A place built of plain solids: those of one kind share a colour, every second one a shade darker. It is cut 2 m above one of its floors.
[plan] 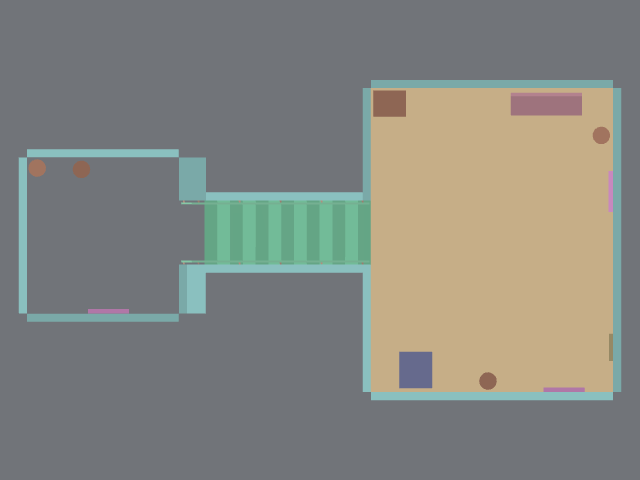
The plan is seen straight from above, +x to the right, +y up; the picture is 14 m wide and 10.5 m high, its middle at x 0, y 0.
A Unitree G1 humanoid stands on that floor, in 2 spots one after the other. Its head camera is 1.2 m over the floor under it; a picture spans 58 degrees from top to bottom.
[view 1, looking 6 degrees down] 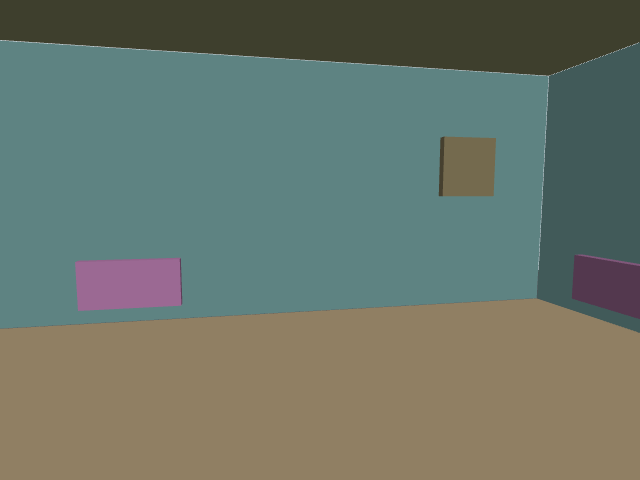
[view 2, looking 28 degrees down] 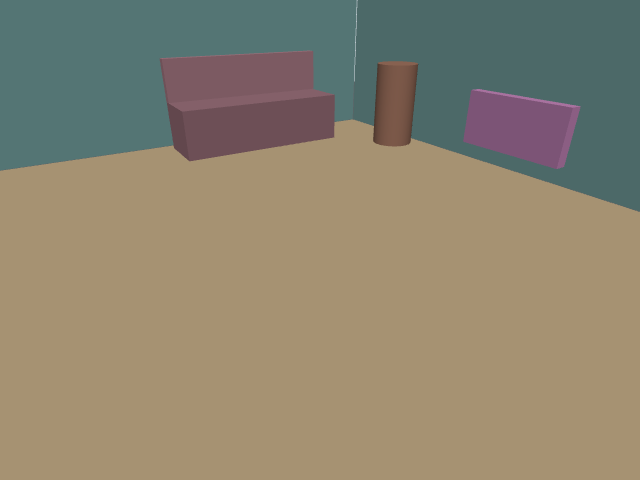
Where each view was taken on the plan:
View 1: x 2.11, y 0.16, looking -12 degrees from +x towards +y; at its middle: wall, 4.42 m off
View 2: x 3.18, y -1.08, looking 58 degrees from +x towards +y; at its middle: floor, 2.56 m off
